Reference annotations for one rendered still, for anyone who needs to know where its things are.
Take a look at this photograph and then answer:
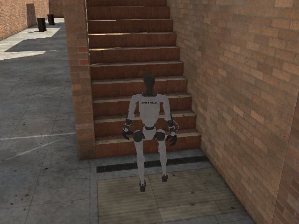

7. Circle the stairs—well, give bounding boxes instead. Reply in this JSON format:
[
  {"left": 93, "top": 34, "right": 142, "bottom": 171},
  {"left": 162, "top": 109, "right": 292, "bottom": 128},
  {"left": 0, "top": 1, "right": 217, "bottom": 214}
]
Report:
[{"left": 86, "top": 0, "right": 201, "bottom": 158}]

